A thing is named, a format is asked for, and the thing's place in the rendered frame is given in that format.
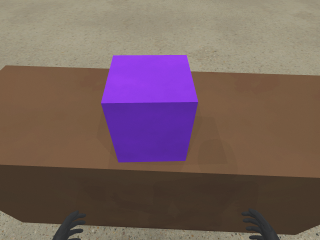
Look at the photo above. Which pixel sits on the right robot hand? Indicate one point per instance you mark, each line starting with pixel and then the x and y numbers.
pixel 264 228

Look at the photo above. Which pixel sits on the left robot hand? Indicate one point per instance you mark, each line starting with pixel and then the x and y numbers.
pixel 64 232

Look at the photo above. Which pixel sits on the pedestal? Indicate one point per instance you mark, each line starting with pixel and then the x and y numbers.
pixel 255 143

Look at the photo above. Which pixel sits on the carton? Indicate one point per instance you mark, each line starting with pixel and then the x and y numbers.
pixel 149 103

